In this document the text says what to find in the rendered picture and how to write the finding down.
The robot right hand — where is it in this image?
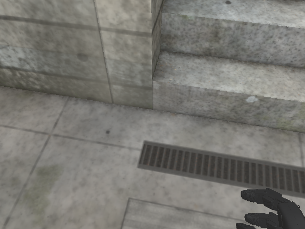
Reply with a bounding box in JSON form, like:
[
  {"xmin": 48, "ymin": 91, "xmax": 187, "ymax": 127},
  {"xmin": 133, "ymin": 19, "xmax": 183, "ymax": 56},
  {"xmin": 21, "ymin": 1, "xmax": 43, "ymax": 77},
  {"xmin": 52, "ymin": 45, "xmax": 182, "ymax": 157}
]
[{"xmin": 235, "ymin": 188, "xmax": 305, "ymax": 229}]

